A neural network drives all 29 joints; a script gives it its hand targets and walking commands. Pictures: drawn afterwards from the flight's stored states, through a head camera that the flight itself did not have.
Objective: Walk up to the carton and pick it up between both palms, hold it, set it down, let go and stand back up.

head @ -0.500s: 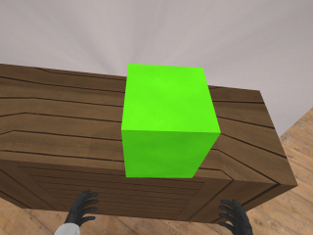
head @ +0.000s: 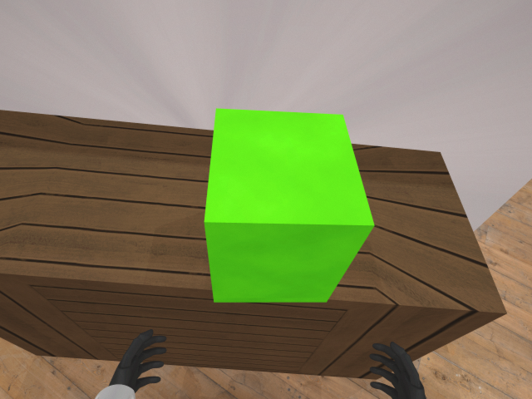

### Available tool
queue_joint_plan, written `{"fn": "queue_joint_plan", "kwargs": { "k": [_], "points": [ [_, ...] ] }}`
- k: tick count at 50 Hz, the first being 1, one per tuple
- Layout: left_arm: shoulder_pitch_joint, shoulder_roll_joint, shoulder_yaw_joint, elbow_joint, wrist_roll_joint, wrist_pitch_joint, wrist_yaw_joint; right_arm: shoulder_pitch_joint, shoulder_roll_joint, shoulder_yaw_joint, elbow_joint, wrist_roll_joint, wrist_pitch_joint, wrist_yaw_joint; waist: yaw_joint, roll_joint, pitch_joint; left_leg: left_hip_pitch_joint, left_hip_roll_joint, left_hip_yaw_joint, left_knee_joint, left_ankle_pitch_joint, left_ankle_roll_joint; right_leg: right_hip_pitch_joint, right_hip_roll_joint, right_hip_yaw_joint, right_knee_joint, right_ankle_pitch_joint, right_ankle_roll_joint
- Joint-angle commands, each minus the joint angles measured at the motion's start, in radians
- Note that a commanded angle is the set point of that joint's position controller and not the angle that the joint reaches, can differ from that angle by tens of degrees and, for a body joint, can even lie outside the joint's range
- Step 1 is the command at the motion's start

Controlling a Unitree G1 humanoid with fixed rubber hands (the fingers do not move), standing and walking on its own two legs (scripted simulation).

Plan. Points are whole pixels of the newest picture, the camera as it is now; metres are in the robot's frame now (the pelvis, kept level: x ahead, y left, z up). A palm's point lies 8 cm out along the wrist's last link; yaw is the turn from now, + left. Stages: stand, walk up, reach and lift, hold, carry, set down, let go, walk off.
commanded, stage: let go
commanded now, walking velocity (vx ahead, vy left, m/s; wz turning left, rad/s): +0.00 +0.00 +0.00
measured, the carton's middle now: (275, 212) +0.39 +0.02 +0.03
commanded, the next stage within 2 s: stand in 0.22 s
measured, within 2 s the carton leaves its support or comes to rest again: neither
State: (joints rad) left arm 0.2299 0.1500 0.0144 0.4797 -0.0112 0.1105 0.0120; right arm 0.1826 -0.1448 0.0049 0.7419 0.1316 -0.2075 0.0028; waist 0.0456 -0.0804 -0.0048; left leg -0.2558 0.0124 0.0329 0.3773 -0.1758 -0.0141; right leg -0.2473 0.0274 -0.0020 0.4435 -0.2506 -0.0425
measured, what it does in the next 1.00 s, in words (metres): stands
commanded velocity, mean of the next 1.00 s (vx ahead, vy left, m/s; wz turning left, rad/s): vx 0.00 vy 0.00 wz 0.00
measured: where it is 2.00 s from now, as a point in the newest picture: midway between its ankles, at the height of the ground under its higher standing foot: outside the picture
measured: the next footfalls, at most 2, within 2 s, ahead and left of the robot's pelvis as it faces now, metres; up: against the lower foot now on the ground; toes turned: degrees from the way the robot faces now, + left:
none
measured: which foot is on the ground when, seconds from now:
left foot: down 0.00-1.00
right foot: down 0.00-1.00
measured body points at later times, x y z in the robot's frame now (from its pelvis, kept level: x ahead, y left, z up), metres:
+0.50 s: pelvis +0.00 +0.02 +0.00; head +0.03 +0.04 +0.44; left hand +0.12 +0.28 -0.12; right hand +0.15 -0.25 -0.10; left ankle +0.01 +0.13 -0.74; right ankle -0.02 -0.09 -0.74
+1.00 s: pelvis -0.01 +0.04 -0.01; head +0.01 +0.06 +0.44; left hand +0.07 +0.30 -0.14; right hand +0.14 -0.23 -0.09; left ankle +0.01 +0.13 -0.74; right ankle -0.02 -0.09 -0.74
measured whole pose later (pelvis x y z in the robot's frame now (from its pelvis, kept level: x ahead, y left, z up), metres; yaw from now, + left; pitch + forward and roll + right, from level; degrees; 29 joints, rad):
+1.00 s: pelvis -0.01 +0.04 -0.01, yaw +0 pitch +2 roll -2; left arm 0.23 0.27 0.03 0.86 -0.01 -0.04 0.00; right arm 0.17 -0.31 0.00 0.76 0.08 -0.04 0.00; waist 0.04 -0.02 -0.01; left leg -0.32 0.02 0.03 0.54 -0.25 0.02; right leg -0.24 0.04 0.00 0.44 -0.24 0.00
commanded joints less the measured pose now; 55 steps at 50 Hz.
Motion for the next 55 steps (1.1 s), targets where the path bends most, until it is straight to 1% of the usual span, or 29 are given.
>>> {"fn": "queue_joint_plan", "kwargs": {
  "k": [1, 5, 10, 11, 12, 13, 14, 16, 18, 19, 22, 23, 24, 25, 26, 27, 29, 31, 32, 33, 36, 37, 42, 44, 46, 47, 51, 53, 55],
  "points": [
    [-0.087, 0.169, 0.029, -0.076, 0.04, -0.041, 0.009, -0.095, -0.168, -0.055, -0.051, -0.145, -0.05, 0.011, -0.077, 0.06, -0.065, 0.234, -0.014, 0.011, 0.018, 0.109, 0.012, -0.004, -0.048, 0.007, -0.137, 0.214, 0.042],
    [-0.09, 0.15, 0.028, -0.04, 0.073, -0.029, 0.016, -0.089, -0.176, -0.045, 0.001, -0.146, -0.045, 0.023, -0.07, 0.107, -0.045, 0.259, -0.01, 0.005, 0.016, 0.102, 0.004, -0.015, -0.045, 0.002, -0.138, 0.178, 0.034],
    [-0.092, 0.165, 0.032, -0.082, 0.052, -0.045, 0.014, -0.104, -0.172, -0.04, -0.034, -0.137, -0.052, 0.019, -0.063, 0.071, -0.072, 0.243, -0.011, 0.004, 0.023, 0.121, 0.01, -0.002, -0.054, 0.013, -0.132, 0.234, 0.046],
    [-0.094, 0.146, 0.021, -0.052, 0.062, -0.042, 0.02, -0.102, -0.181, -0.04, -0.003, -0.139, -0.055, 0.025, -0.066, 0.107, -0.062, 0.238, -0.011, 0.0, 0.022, 0.12, 0.003, -0.002, -0.048, 0.007, -0.128, 0.225, 0.037],
    [0.015, 0.339, 0.113, 0.037, 0.065, -0.108, 0.015, -0.029, -0.345, -0.094, -0.013, -0.21, 0.033, -0.007, 0.021, 0.112, -0.191, 0.118, 0.09, -0.09, 0.117, 0.246, 0.053, 0.132, -0.119, 0.105, -0.046, 0.198, 0.026],
    [0.007, 0.34, 0.114, 0.061, 0.072, -0.129, 0.012, -0.052, -0.351, -0.092, -0.034, -0.206, 0.076, -0.016, 0.002, 0.117, -0.189, 0.088, 0.082, -0.084, 0.131, 0.197, 0.067, 0.149, -0.131, 0.129, -0.066, 0.182, 0.012],
    [-0.005, 0.331, 0.109, 0.081, 0.073, -0.138, 0.005, -0.049, -0.33, -0.092, -0.047, -0.196, 0.1, -0.025, -0.02, 0.042, -0.169, 0.068, 0.084, -0.08, 0.125, 0.2, 0.071, 0.14, -0.129, 0.117, -0.05, 0.232, 0.009],
    [-0.044, 0.316, 0.11, 0.09, 0.068, -0.154, -0.002, -0.015, -0.308, -0.074, -0.045, -0.197, 0.123, -0.028, -0.029, 0.107, -0.128, 0.074, 0.077, -0.074, 0.107, 0.153, 0.065, 0.105, -0.132, 0.147, -0.066, 0.207, 0.008],
    [-0.038, 0.32, 0.104, 0.128, 0.061, -0.161, -0.008, -0.017, -0.298, -0.068, -0.048, -0.184, 0.127, -0.023, -0.024, 0.034, -0.173, 0.12, 0.078, -0.081, 0.122, 0.145, 0.068, 0.081, -0.123, 0.126, -0.074, 0.16, 0.003],
    [-0.066, 0.323, 0.096, 0.136, 0.069, -0.165, -0.008, -0.027, -0.312, -0.065, -0.047, -0.177, 0.127, -0.018, -0.047, 0.077, -0.164, 0.114, 0.086, -0.086, 0.125, 0.149, 0.074, 0.077, -0.126, 0.136, -0.076, 0.183, 0.0],
    [-0.056, 0.329, 0.099, 0.174, 0.063, -0.167, -0.014, -0.02, -0.325, -0.058, -0.036, -0.19, 0.136, -0.016, -0.032, 0.061, -0.152, 0.107, 0.081, -0.076, 0.126, 0.137, 0.069, 0.085, -0.129, 0.131, -0.08, 0.183, 0.009],
    [-0.072, 0.341, 0.097, 0.193, 0.071, -0.168, -0.012, -0.021, -0.328, -0.062, -0.037, -0.186, 0.139, -0.011, -0.052, 0.106, -0.131, 0.104, 0.091, -0.092, 0.11, 0.153, 0.076, 0.071, -0.122, 0.114, -0.073, 0.186, 0.009],
    [-0.07, 0.32, 0.091, 0.199, 0.068, -0.173, -0.013, -0.046, -0.351, -0.066, -0.032, -0.185, 0.14, -0.012, -0.039, 0.121, -0.159, 0.104, 0.088, -0.09, 0.121, 0.163, 0.069, 0.086, -0.117, 0.111, -0.066, 0.19, 0.016],
    [-0.031, 0.328, 0.092, 0.218, 0.06, -0.17, -0.015, -0.024, -0.366, -0.072, -0.042, -0.185, 0.139, -0.013, -0.027, 0.077, -0.159, 0.085, 0.092, -0.102, 0.122, 0.164, 0.077, 0.121, -0.123, 0.114, -0.072, 0.203, 0.01],
    [-0.048, 0.344, 0.086, 0.227, 0.062, -0.177, -0.014, -0.003, -0.354, -0.07, -0.039, -0.185, 0.141, -0.01, -0.044, 0.088, -0.166, 0.097, 0.085, -0.102, 0.111, 0.154, 0.072, 0.109, -0.131, 0.125, -0.061, 0.221, 0.003],
    [-0.043, 0.35, 0.093, 0.24, 0.061, -0.175, -0.015, -0.034, -0.364, -0.062, -0.036, -0.193, 0.145, -0.013, -0.04, 0.153, -0.143, 0.11, 0.089, -0.105, 0.113, 0.169, 0.076, 0.083, -0.127, 0.136, -0.066, 0.192, 0.003],
    [-0.051, 0.338, 0.085, 0.251, 0.068, -0.173, -0.019, -0.001, -0.362, -0.065, -0.017, -0.19, 0.143, -0.017, -0.035, 0.157, -0.157, 0.114, 0.101, -0.11, 0.105, 0.205, 0.075, 0.106, -0.113, 0.108, -0.05, 0.212, 0.011],
    [-0.059, 0.336, 0.083, 0.263, 0.054, -0.172, -0.017, -0.02, -0.391, -0.07, -0.02, -0.18, 0.142, -0.017, -0.044, 0.105, -0.187, 0.134, 0.102, -0.114, 0.101, 0.219, 0.07, 0.109, -0.107, 0.098, -0.05, 0.218, 0.016],
    [-0.045, 0.335, 0.08, 0.265, 0.047, -0.17, -0.015, -0.023, -0.396, -0.07, -0.034, -0.183, 0.142, -0.02, -0.041, 0.168, -0.139, 0.112, 0.109, -0.117, 0.098, 0.215, 0.074, 0.083, -0.107, 0.106, -0.057, 0.217, 0.014],
    [-0.042, 0.35, 0.083, 0.282, 0.053, -0.173, -0.014, -0.024, -0.387, -0.071, -0.017, -0.184, 0.142, -0.021, -0.03, 0.13, -0.155, 0.129, 0.107, -0.128, 0.089, 0.215, 0.081, 0.086, -0.104, 0.095, -0.053, 0.211, 0.013],
    [-0.054, 0.364, 0.085, 0.292, 0.054, -0.172, -0.015, -0.008, -0.385, -0.069, -0.005, -0.181, 0.137, -0.018, -0.038, 0.172, -0.156, 0.149, 0.114, -0.127, 0.072, 0.241, 0.076, 0.072, -0.102, 0.101, -0.045, 0.201, 0.017],
    [-0.025, 0.35, 0.077, 0.304, 0.049, -0.169, -0.015, -0.042, -0.408, -0.077, -0.011, -0.193, 0.14, -0.018, -0.017, 0.181, -0.163, 0.151, 0.122, -0.142, 0.07, 0.216, 0.082, 0.068, -0.095, 0.095, -0.042, 0.174, 0.02],
    [-0.046, 0.373, 0.08, 0.344, 0.06, -0.172, -0.015, -0.039, -0.375, -0.072, 0.001, -0.176, 0.138, -0.02, -0.026, 0.132, -0.147, 0.124, 0.104, -0.143, 0.063, 0.157, 0.081, 0.097, -0.107, 0.1, -0.062, 0.169, 0.01],
    [-0.023, 0.368, 0.072, 0.339, 0.053, -0.176, -0.019, -0.025, -0.387, -0.067, 0.007, -0.182, 0.144, -0.018, -0.028, 0.205, -0.145, 0.115, 0.121, -0.148, 0.057, 0.143, 0.078, 0.097, -0.111, 0.105, -0.059, 0.167, 0.016],
    [-0.002, 0.347, 0.07, 0.367, 0.051, -0.18, -0.021, -0.009, -0.387, -0.065, 0.019, -0.188, 0.14, -0.019, -0.011, 0.131, -0.095, 0.07, 0.112, -0.142, 0.049, 0.089, 0.077, 0.107, -0.113, 0.106, -0.073, 0.136, 0.018],
    [-0.034, 0.351, 0.069, 0.362, 0.059, -0.179, -0.018, -0.04, -0.376, -0.068, -0.004, -0.183, 0.144, -0.015, -0.038, 0.15, -0.109, 0.1, 0.104, -0.12, 0.051, 0.098, 0.067, 0.066, -0.107, 0.108, -0.069, 0.146, 0.02],
    [-0.072, 0.36, 0.075, 0.369, 0.06, -0.173, -0.019, -0.047, -0.379, -0.066, 0.011, -0.188, 0.144, -0.014, -0.036, 0.139, -0.108, 0.103, 0.118, -0.14, 0.036, 0.06, 0.079, 0.059, -0.102, 0.105, -0.069, 0.108, 0.016],
    [-0.044, 0.371, 0.073, 0.378, 0.053, -0.175, -0.013, -0.037, -0.382, -0.07, 0.016, -0.174, 0.142, -0.012, -0.039, 0.195, -0.128, 0.114, 0.116, -0.139, 0.048, 0.066, 0.07, 0.071, -0.112, 0.118, -0.083, 0.112, 0.011],
    [-0.043, 0.369, 0.072, 0.384, 0.051, -0.179, -0.016, -0.017, -0.383, -0.069, 0.025, -0.173, 0.143, -0.013, -0.038, 0.1, -0.123, 0.095, 0.111, -0.147, 0.033, 0.071, 0.072, 0.081, -0.113, 0.116, -0.074, 0.109, 0.009]
  ]
}}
